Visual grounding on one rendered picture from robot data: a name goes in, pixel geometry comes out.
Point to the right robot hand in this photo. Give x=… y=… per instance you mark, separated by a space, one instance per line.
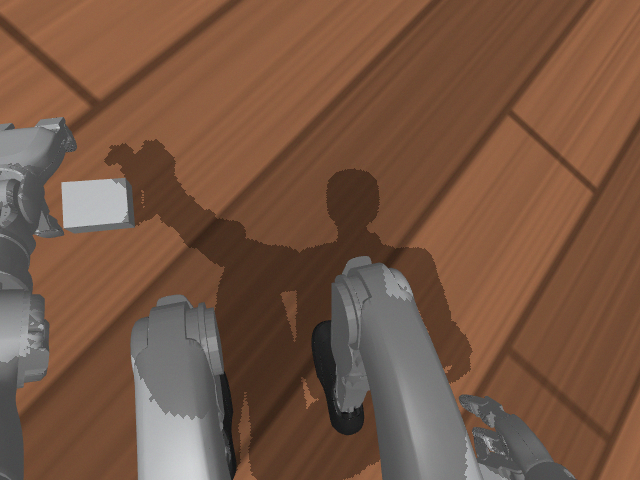
x=517 y=449

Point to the left robot foot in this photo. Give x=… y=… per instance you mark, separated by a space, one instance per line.
x=227 y=425

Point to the left robot arm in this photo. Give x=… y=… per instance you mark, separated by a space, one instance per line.
x=24 y=333

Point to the right robot foot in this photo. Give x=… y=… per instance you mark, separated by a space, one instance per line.
x=343 y=422

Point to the right robot arm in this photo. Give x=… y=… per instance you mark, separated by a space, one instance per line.
x=549 y=471

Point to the left robot hand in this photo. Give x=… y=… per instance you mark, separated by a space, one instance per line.
x=39 y=150

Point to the small box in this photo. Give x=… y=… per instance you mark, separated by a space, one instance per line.
x=97 y=205

